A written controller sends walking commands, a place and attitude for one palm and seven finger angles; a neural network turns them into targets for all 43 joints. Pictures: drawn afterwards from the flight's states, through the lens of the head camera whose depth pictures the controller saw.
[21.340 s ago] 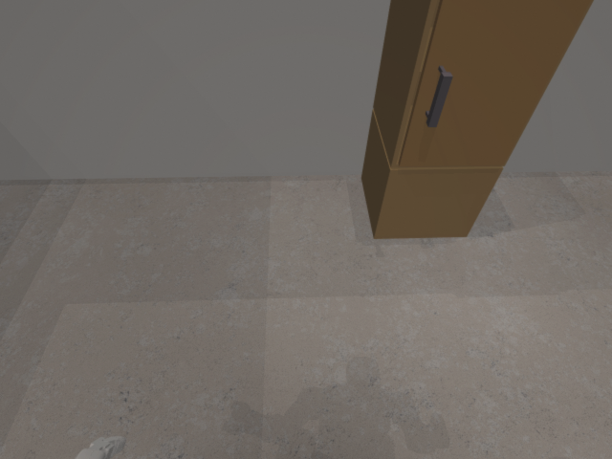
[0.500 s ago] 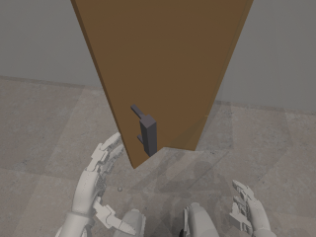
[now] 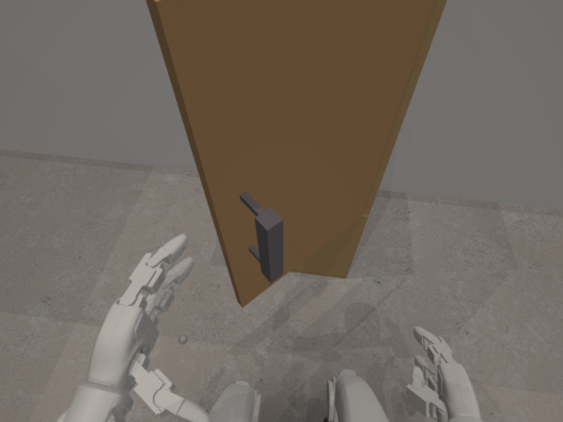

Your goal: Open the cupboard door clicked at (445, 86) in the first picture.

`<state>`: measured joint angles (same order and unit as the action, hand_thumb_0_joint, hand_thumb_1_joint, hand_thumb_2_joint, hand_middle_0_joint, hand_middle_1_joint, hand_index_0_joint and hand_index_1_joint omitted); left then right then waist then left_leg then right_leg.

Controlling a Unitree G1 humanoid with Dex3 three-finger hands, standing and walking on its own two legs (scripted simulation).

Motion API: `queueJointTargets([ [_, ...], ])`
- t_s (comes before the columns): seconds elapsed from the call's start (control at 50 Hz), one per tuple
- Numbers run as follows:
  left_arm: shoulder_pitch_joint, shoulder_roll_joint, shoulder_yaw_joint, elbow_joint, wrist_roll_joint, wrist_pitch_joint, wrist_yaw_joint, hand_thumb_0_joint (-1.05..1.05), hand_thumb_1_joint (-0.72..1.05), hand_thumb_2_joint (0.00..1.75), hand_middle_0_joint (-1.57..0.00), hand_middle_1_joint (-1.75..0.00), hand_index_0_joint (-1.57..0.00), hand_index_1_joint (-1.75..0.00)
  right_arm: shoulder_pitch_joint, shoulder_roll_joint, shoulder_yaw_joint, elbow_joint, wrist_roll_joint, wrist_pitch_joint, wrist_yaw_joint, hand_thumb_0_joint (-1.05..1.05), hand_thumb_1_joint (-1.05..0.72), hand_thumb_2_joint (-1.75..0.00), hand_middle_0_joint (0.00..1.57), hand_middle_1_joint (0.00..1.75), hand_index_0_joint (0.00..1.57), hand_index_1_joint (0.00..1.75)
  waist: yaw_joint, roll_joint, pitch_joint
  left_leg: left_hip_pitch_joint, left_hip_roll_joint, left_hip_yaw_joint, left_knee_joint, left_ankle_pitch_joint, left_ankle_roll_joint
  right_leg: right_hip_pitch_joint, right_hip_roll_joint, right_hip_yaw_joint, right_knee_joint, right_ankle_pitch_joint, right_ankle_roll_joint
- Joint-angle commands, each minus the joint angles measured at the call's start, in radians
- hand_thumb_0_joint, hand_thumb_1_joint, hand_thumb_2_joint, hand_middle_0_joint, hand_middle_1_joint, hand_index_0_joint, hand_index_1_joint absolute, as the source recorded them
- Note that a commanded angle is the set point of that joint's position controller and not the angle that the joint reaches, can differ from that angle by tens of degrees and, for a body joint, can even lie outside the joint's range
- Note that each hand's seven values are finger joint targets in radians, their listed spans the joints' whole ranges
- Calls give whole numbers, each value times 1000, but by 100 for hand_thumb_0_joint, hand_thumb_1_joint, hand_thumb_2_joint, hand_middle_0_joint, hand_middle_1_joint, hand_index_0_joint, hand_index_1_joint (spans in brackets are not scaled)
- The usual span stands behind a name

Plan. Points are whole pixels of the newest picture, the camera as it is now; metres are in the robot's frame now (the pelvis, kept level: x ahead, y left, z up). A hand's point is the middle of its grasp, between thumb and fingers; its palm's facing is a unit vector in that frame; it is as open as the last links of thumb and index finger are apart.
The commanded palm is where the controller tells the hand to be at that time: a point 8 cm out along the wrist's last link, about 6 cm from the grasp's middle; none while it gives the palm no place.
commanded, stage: draw the hand back to the body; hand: left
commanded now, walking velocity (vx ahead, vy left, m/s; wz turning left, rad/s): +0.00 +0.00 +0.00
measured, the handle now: (261, 238) +0.36 +0.05 +0.05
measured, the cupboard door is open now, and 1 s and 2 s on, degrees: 48 48 48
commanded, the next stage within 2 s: step back with the hand held close in 1.36 s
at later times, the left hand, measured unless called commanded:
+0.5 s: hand (75, 306) +0.22 +0.21 +0.16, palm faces +0.16 -0.93 -0.34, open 14.7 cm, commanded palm +0.18 +0.26 +0.19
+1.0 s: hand out of the picture +0.24 +0.27 +0.28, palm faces +0.43 -0.80 -0.42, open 8.9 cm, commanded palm +0.19 +0.31 +0.29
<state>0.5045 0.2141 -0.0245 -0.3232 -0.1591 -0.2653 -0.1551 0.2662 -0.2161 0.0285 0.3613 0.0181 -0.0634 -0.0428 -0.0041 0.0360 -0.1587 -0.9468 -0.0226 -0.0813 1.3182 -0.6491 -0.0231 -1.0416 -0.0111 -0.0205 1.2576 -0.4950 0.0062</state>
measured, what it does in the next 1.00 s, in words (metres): rises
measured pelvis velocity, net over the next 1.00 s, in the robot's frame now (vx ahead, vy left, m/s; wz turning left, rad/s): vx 0.04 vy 0.01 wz -0.03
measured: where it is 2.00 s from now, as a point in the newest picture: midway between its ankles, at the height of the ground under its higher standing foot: outside the picture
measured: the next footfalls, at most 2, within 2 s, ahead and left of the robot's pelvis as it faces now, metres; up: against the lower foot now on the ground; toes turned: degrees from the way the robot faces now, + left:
none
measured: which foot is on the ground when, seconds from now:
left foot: down 0.00-1.00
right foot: down 0.00-1.00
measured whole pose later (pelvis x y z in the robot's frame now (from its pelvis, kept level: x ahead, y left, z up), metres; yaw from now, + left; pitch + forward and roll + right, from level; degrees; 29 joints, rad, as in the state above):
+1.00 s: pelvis +0.04 +0.01 +0.11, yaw -2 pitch -2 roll -1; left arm 0.46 0.36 0.35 -0.42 -0.04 -0.10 0.11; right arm 0.24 -0.22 0.04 0.61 0.00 -0.18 -0.10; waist 0.06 0.06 -0.02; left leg -0.14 0.01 -0.04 0.56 -0.38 0.00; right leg -0.24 0.00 0.02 0.52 -0.25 0.02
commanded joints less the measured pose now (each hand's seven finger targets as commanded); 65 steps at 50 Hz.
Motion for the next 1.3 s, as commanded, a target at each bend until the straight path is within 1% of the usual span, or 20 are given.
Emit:
queueJointTargets([
  [0.0, 36, 81, 94, -220, -44, -32, -9, 0, -50, 30, -15, -30, -15, -30, -38, -119, -47, -182, 9, -62, -28, 0, -90, -90, 20, 30, 20, 30, -10, -51, -165, 70, -22, 52, -303, 180, 33, 351, 20, -20, -298, 36, -22],
  [0.1, 48, 116, 145, -227, -82, -31, -52, 0, -50, 30, -15, -30, -15, -30, -34, -124, -41, -176, 14, -76, -38, 0, -90, -90, 20, 30, 20, 30, -9, -28, -108, 129, -19, 52, -359, 189, 32, 389, 23, -30, -351, 37, -22],
  [0.16, 37, 130, 165, -257, -96, -34, -67, 0, -50, 30, -15, -30, -15, -30, -34, -128, -41, -176, 18, -87, -42, 0, -90, -90, 20, 30, 20, 30, -8, -4, -109, 180, -17, 50, -385, 219, 33, 416, 27, -38, -367, 68, -21],
  [0.26, 84, 163, 229, -279, -129, -5, -88, 0, -32, 37, -16, -30, -16, -30, -32, -123, -42, -162, 26, -97, -42, 0, -90, -90, 20, 30, 20, 30, 10, 25, -116, 245, -12, 50, -426, 328, 27, 504, 34, -49, -383, 202, -22],
  [0.28, 90, 303, 271, -358, 33, 59, 64, 0, -29, 39, -16, -30, -16, -30, -12, -107, -53, -160, 7, -81, -74, 0, -90, -90, 20, 30, 20, 30, 62, 46, -150, 284, 12, 70, -508, 353, 26, 562, 7, 2, -432, 210, -33],
  [0.3, 133, 203, 221, -351, 51, 107, 132, 0, -26, 40, -16, -30, -16, -30, -9, -88, -42, -160, 3, -77, -82, 0, -90, -90, 20, 30, 20, 30, 29, 49, -80, 295, 8, 68, -526, 342, 23, 546, 10, -11, -455, 199, -29],
  [0.32, 135, 163, 181, -346, 76, 140, 175, 0, -22, 42, -16, -30, -16, -30, -4, -86, -36, -142, 0, -70, -81, 0, -90, -90, 20, 30, 20, 30, 23, 86, -31, 304, 11, 71, -539, 336, 22, 549, 9, -18, -468, 189, -28],
  [0.36, 126, 178, 192, -349, 102, 175, 229, 0, -15, 45, -16, -30, -16, -30, -15, -93, -35, -127, -1, -64, -85, 0, -90, -90, 20, 30, 20, 30, 17, 13, -16, 336, 20, 64, -556, 355, 27, 576, 14, -26, -499, 201, -26],
  [0.38, 120, 187, 200, -355, 111, 183, 245, 0, -12, 47, -16, -30, -16, -30, -16, -97, -36, -123, -1, -64, -88, 0, -90, -90, 20, 30, 20, 30, 19, 9, -24, 365, 22, 65, -566, 373, 29, 590, 14, -25, -512, 216, -24],
  [0.42, 98, 204, 211, -378, 126, 186, 270, 0, -5, 50, -17, -30, -17, -30, -18, -99, -29, -109, -6, -78, -90, 0, -90, -90, 20, 30, 20, 30, 22, 46, -35, 414, 24, 63, -597, 414, 27, 634, 9, -28, -528, 251, -25],
  [0.44, 98, 215, 226, -349, 130, 194, 280, 0, -1, 51, -17, -30, -17, -30, -31, -100, -27, -94, -9, -83, -91, 0, -90, -90, 20, 30, 20, 30, 24, 23, -10, 422, 25, 65, -608, 420, 30, 649, 11, -28, -546, 263, -25],
  [0.6, 25, 235, 288, -345, 134, 173, 298, 0, 27, 63, -18, -30, -18, -30, -63, -101, -18, -28, -10, -132, -90, 0, -90, -90, 20, 30, 20, 30, 41, 29, 32, 551, 32, 68, -725, 508, 24, 768, 8, -28, -640, 333, -20],
  [0.72, -24, 264, 369, -317, 126, 147, 295, 0, 48, 72, -19, -30, -19, -30, -93, -99, -20, 25, -13, -156, -81, 0, -90, -90, 20, 30, 20, 30, 52, 21, 81, 605, 36, 78, -800, 543, 17, 839, 11, -29, -709, 370, -17],
  [0.9, -121, 324, 495, -313, 113, 104, 292, 0, 80, 86, -20, -30, -20, -30, -136, -100, -31, 79, -19, -170, -70, 0, -90, -90, 20, 30, 20, 30, 67, 21, 90, 681, 36, 99, -881, 557, 21, 927, 16, -18, -794, 410, -17],
  [0.94, -135, 344, 526, -306, 112, 98, 294, 0, 87, 88, -20, -30, -20, -30, -145, -102, -33, 91, -20, -172, -68, 0, -90, -90, 20, 30, 20, 30, 72, 47, 90, 697, 36, 103, -891, 579, 21, 945, 15, -15, -808, 431, -20],
  [0.98, -128, 305, 502, -276, 110, 95, 287, 0, 90, 90, -20, -30, -20, -30, -144, -99, -35, 102, -22, -171, -65, 0, -90, -90, 20, 30, 20, 30, 65, 48, 107, 714, 37, 107, -899, 590, 21, 935, 15, -16, -818, 433, -16],
  [1.02, -107, 273, 471, -239, 104, 100, 277, 0, 90, 90, -20, -30, -20, -30, -143, -103, -40, 108, -20, -164, -58, 0, -90, -90, 20, 30, 20, 30, 61, 2, 130, 716, 39, 108, -912, 578, 25, 936, 17, -19, -834, 429, -12],
  [1.12, -129, 308, 492, -292, 113, 88, 277, 0, 90, 90, -20, -30, -20, -30, -155, -107, -47, 109, -25, -164, -54, 0, -90, -90, 20, 30, 20, 30, 71, 30, 73, 748, 37, 113, -928, 612, 26, 976, 16, -14, -842, 457, -13],
  [1.24, -134, 335, 517, -311, 120, 86, 283, 0, 90, 90, -20, -30, -20, -30, -169, -101, -45, 120, -28, -172, -57, 0, -90, -90, 20, 30, 20, 30, 76, 45, 72, 761, 34, 120, -934, 630, 26, 999, 17, -8, -858, 482, -16],
  [1.28, -129, 314, 501, -298, 120, 86, 281, 0, 90, 90, -20, -30, -20, -30, -165, -98, -44, 126, -28, -173, -55, 0, -90, -90, 20, 30, 20, 30, 70, 56, 87, 764, 35, 119, -939, 635, 23, 988, 18, -10, -860, 476, -13],
])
